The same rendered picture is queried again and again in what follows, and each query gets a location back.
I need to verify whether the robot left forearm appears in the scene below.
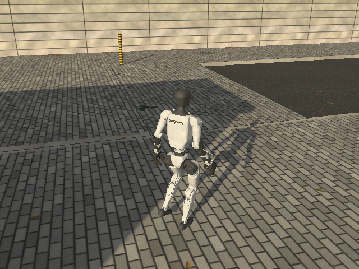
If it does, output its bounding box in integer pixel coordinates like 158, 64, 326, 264
153, 136, 161, 153

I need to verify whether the humanoid robot head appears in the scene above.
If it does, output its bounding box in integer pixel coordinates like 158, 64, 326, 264
172, 89, 191, 116

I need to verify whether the left robot hand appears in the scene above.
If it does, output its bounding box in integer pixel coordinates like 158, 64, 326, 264
153, 151, 165, 166

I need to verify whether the right robot upper arm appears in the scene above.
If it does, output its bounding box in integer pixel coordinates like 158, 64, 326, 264
190, 115, 202, 149

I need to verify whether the left robot upper arm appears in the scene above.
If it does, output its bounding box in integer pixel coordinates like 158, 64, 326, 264
154, 110, 171, 139

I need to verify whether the robot right forearm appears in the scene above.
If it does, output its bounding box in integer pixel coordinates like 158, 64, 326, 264
197, 141, 213, 166

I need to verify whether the right robot hand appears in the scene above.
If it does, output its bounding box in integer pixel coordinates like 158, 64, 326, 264
204, 161, 217, 176

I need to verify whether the left robot thigh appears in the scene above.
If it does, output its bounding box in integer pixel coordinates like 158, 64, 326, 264
163, 152, 182, 184

